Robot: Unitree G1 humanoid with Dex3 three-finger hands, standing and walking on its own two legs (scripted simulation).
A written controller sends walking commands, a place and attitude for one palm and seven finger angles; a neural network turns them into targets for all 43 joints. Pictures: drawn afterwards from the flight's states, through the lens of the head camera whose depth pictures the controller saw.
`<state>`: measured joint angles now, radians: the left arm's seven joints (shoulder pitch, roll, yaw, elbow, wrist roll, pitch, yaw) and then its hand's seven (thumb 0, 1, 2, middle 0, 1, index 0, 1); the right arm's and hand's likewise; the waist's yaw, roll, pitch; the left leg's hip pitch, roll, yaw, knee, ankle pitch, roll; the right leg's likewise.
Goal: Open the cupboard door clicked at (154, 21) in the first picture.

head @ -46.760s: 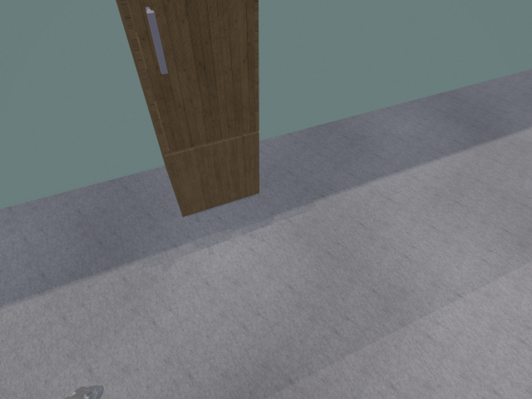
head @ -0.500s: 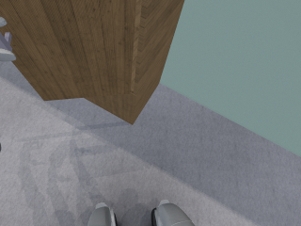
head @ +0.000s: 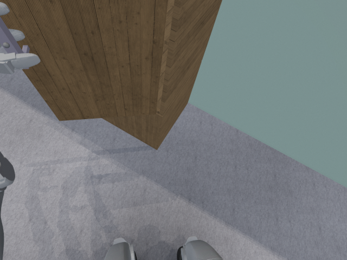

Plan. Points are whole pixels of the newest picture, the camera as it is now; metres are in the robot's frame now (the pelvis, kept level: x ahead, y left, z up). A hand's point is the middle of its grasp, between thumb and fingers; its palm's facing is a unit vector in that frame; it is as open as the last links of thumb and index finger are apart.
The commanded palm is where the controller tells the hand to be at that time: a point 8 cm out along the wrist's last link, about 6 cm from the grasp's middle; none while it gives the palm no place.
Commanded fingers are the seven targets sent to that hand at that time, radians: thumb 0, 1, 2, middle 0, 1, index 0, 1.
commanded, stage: close the thumb around the handle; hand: left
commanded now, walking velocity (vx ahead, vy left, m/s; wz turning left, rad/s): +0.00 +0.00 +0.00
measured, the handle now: (4, 26) +0.59 +0.28 +0.13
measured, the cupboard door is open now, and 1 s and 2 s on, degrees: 38 46 83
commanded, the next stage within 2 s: pull the door open along its arc in 0.44 s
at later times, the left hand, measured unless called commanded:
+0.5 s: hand (7, 46) +0.53 +0.26 +0.13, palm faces +0.06 -1.00 +0.00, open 6.2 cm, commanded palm +0.51 +0.29 +0.12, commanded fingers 0.00 0.90 0.90 -0.40 -1.35 -0.40 -1.35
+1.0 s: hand (10, 63) +0.49 +0.25 +0.13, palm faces +0.02 -1.00 +0.01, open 6.2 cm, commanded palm +0.43 +0.29 +0.12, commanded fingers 0.00 0.90 0.90 -0.40 -1.35 -0.40 -1.35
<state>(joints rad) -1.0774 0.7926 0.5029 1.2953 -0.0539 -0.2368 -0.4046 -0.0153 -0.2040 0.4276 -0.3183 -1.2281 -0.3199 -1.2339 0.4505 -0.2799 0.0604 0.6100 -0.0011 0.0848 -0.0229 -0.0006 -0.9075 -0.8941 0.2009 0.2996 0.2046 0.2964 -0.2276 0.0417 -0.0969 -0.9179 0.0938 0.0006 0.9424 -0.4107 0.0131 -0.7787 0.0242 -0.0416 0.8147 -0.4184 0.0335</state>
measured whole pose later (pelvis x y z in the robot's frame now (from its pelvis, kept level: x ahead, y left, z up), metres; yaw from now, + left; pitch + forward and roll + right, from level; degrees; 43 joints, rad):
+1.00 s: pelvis +0.01 -0.01 +0.01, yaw -1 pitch +18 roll -3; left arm -0.74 0.64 0.52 1.01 -0.19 -0.24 -0.44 0.00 0.71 0.78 -0.29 -1.32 -0.28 -1.31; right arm 0.44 -0.29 0.03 0.57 0.03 0.12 0.00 0.00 -0.91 -0.89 0.20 0.30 0.20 0.30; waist -0.17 0.04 -0.13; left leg -0.78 0.10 0.04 0.87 -0.41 0.00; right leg -0.67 0.03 0.00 0.78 -0.42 0.02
